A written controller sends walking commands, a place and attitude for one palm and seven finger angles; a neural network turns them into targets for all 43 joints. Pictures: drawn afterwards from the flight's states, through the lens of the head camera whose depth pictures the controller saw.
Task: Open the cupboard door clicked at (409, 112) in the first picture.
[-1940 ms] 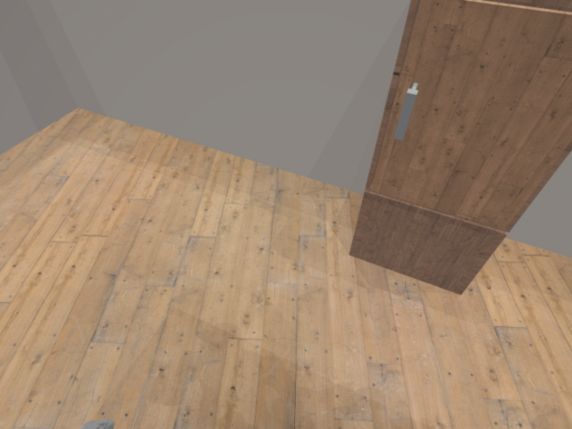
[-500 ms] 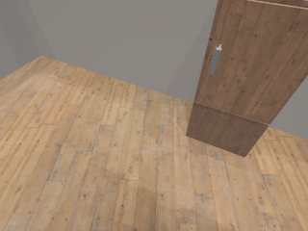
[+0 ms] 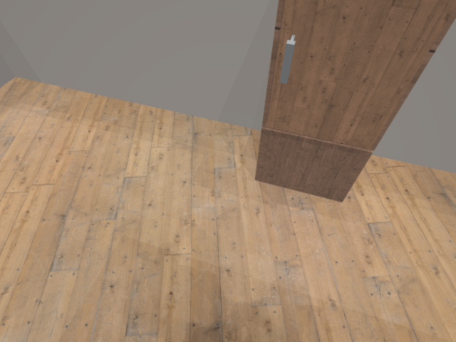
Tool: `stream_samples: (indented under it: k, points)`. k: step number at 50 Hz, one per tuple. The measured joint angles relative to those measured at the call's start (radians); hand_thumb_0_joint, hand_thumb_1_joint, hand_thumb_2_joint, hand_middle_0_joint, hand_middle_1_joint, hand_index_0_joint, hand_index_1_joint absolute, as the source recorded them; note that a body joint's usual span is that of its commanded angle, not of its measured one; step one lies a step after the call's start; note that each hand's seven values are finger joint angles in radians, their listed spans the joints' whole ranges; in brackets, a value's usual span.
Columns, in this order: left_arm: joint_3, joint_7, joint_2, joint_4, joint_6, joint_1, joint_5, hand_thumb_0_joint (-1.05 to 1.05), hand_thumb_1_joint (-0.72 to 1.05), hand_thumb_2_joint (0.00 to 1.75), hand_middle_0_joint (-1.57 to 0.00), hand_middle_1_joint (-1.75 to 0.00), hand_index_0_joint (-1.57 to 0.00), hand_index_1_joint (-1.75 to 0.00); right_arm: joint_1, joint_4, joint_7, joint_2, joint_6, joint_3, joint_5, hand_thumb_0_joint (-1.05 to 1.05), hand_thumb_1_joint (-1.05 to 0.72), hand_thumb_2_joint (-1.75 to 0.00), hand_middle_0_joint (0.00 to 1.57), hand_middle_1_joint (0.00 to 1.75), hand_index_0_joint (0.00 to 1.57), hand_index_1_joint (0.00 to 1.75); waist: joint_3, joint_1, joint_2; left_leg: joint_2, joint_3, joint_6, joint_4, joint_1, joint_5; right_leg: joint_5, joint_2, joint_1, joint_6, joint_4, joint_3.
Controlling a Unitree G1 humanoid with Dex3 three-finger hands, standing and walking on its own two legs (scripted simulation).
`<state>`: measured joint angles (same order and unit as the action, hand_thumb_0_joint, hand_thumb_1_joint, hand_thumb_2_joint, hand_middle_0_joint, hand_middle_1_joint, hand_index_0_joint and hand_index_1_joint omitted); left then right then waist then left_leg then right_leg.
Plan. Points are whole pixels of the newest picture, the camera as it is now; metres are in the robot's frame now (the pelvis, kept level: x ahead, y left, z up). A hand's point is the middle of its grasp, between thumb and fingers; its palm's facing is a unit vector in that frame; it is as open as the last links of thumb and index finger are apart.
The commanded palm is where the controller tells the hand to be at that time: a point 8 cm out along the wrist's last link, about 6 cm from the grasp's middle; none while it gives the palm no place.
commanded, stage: turn to face it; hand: left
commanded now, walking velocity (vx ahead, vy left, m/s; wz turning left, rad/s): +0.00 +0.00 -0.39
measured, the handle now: (288, 59) +0.93 -0.14 +0.00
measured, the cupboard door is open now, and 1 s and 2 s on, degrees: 0 0 0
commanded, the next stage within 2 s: take the last steps up to it in 0.32 s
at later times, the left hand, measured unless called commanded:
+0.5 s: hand out of the picture +0.10 +0.20 -0.15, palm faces -0.20 -0.95 -0.24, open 7.4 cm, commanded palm none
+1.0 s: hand out of the picture +0.10 +0.18 -0.18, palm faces -0.28 -0.96 -0.10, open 7.4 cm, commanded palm none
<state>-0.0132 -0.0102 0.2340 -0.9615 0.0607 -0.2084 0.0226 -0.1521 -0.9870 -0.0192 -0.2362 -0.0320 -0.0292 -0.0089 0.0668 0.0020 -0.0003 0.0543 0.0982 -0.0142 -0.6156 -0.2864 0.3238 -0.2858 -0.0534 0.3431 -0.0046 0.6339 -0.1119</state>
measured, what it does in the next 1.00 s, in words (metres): steps on the spot, turning right: right foot, then left foot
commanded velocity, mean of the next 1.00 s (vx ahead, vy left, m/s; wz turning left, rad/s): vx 0.18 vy -0.07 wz -0.20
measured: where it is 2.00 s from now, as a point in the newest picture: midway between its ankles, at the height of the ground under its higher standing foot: (280, 306)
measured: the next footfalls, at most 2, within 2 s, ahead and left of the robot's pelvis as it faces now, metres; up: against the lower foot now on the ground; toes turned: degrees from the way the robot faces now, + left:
right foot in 0.52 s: -0.04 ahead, -0.10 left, +0.00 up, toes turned -16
left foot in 0.86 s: +0.14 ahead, +0.09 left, +0.00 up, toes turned -7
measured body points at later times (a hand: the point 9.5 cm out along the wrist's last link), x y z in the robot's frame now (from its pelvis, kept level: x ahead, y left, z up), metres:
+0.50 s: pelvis -0.03 +0.02 +0.00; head -0.01 +0.00 +0.45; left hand +0.11 +0.25 -0.13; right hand -0.06 -0.22 -0.15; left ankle -0.01 +0.13 -0.73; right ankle -0.08 -0.09 -0.72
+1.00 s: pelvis +0.07 +0.01 +0.01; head +0.09 +0.04 +0.46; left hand +0.12 +0.23 -0.17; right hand +0.02 -0.23 -0.12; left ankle +0.10 +0.09 -0.73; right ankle -0.03 -0.10 -0.64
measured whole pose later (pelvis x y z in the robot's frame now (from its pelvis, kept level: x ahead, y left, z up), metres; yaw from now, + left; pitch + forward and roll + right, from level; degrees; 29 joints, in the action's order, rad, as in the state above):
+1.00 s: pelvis +0.07 +0.01 +0.01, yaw -18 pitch +0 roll -2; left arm -0.06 -0.03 0.20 -1.10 0.03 -0.34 0.04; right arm -0.29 -1.03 -0.03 -0.14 0.07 -0.03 -0.03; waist 0.01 0.01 -0.07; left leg 0.08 0.18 0.03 -0.55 -0.24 0.31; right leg -0.33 0.02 0.43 -0.02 1.15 0.02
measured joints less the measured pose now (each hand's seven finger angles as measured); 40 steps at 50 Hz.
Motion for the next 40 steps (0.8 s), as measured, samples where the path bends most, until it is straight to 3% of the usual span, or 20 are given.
stream_samples:
  k: [5,7,9,12,14,16,22,26,29,32,35,40]
  points:
    - [-0.005,0.009,-0.037,0.031,-0.004,0.01,0.002,0.01,0.91,0.9,-0.2,-0.3,-0.2,-0.3,-0.022,0.001,-0.005,0.006,-0.004,-0.012,0.006,0.0,-0.91,-0.9,0.2,0.3,0.2,0.3,0.01,0.005,-0.001,-0.027,-0.045,-0.007,-0.115,-0.058,0.112,0.019,-0.007,0.028,0.007,-0.004,-0.015]
    - [-0.011,0.013,-0.038,0.038,-0.003,0.012,0.0,0.01,0.91,0.9,-0.2,-0.3,-0.2,-0.3,-0.029,0.003,-0.009,0.012,0.004,-0.012,0.01,0.0,-0.91,-0.9,0.2,0.3,0.2,0.3,0.009,0.005,-0.017,-0.038,-0.051,-0.006,-0.055,-0.035,0.085,0.033,-0.006,0.036,0.017,-0.013,-0.033]
    - [-0.019,0.015,-0.027,0.04,0.003,0.015,-0.005,0.01,0.91,0.9,-0.2,-0.3,-0.2,-0.3,-0.04,0.009,-0.013,0.024,0.018,-0.011,0.008,0.0,-0.91,-0.9,0.2,0.3,0.2,0.3,0.006,0.01,-0.048,-0.05,-0.027,0.018,0.0,-0.017,-0.013,0.037,0.001,0.05,0.02,0.002,-0.056]
    - [-0.035,0.01,-0.015,0.03,0.019,0.017,-0.003,0.01,0.91,0.9,-0.2,-0.3,-0.2,-0.3,-0.06,0.019,-0.013,0.036,0.026,-0.009,-0.003,0.0,-0.91,-0.9,0.2,0.3,0.2,0.3,-0.006,0.014,-0.052,-0.033,0.011,0.045,0.024,0.003,-0.01,-0.115,0.0,0.121,0.026,0.239,0.002]
    - [-0.048,0.004,-0.004,0.027,0.021,0.019,0.001,0.01,0.91,0.9,-0.2,-0.3,-0.2,-0.3,-0.072,0.018,-0.014,0.044,0.026,-0.006,-0.01,0.0,-0.91,-0.9,0.2,0.3,0.2,0.3,-0.013,0.015,-0.05,-0.021,0.03,0.047,0.057,0.022,-0.02,-0.133,0.014,0.149,0.032,0.381,0.046]
    - [-0.055,0.002,0.002,0.028,0.02,0.021,0.001,0.01,0.91,0.9,-0.2,-0.3,-0.2,-0.3,-0.081,0.013,-0.016,0.05,0.028,-0.004,-0.014,0.0,-0.91,-0.9,0.2,0.3,0.2,0.3,-0.018,0.014,-0.041,-0.007,0.046,0.046,0.084,0.036,-0.035,-0.141,0.036,0.139,0.039,0.411,0.085]
    - [-0.05,0.002,-0.004,0.025,0.016,0.032,-0.002,0.01,0.91,0.9,-0.2,-0.3,-0.19,-0.3,-0.095,-0.002,-0.011,0.053,0.031,-0.008,-0.019,0.0,-0.91,-0.9,0.2,0.3,0.2,0.3,-0.014,0.025,0.001,0.033,0.088,0.032,0.089,0.044,-0.039,-0.167,0.078,-0.001,0.034,0.167,0.152]
    - [-0.042,-0.004,-0.019,0.025,-0.007,0.028,0.0,0.01,0.91,0.9,-0.2,-0.3,-0.19,-0.3,-0.122,-0.019,-0.001,0.04,0.022,-0.012,-0.015,0.0,-0.91,-0.9,0.2,0.3,0.2,0.3,-0.026,0.028,0.03,0.067,0.104,0.007,-0.007,0.004,0.008,-0.055,0.069,-0.122,0.003,-0.08,0.175]
    - [-0.034,0.001,-0.046,0.019,-0.029,0.004,0.002,0.0,0.91,0.9,-0.2,-0.3,-0.19,-0.3,-0.136,-0.048,0.006,0.023,-0.012,-0.016,-0.014,0.0,-0.91,-0.9,0.2,0.3,0.2,0.3,-0.043,0.022,0.06,0.061,0.021,-0.007,-0.239,-0.089,0.167,-0.056,0.043,-0.131,-0.02,-0.08,0.184]
    - [-0.027,0.009,-0.061,0.002,-0.049,-0.05,0.003,0.0,0.91,0.9,-0.2,-0.3,-0.2,-0.3,-0.133,-0.055,0.02,0.018,-0.017,-0.021,-0.021,0.0,-0.91,-0.9,0.2,0.3,0.2,0.3,-0.06,0.016,0.042,0.045,-0.007,-0.015,-0.393,-0.17,0.111,-0.038,0.037,-0.167,-0.028,-0.142,0.166]
    - [-0.021,0.01,-0.069,-0.033,-0.062,-0.093,0.004,0.0,0.91,0.9,-0.2,-0.3,-0.2,-0.3,-0.124,-0.042,0.026,0.02,-0.001,-0.026,-0.022,0.0,-0.91,-0.9,0.2,0.3,0.2,0.3,-0.067,0.021,0.024,0.051,-0.003,-0.026,-0.384,-0.202,0.049,-0.023,0.032,-0.2,-0.026,-0.192,0.158]
    - [-0.019,0.007,-0.073,-0.086,-0.068,-0.149,0.008,0.0,0.91,0.9,-0.2,-0.3,-0.2,-0.3,-0.097,-0.025,0.027,0.035,0.02,-0.028,-0.018,0.0,-0.91,-0.9,0.2,0.3,0.2,0.3,-0.066,0.005,-0.01,0.05,0.004,-0.022,-0.21,-0.17,0.036,-0.048,0.023,-0.235,-0.017,-0.206,0.146]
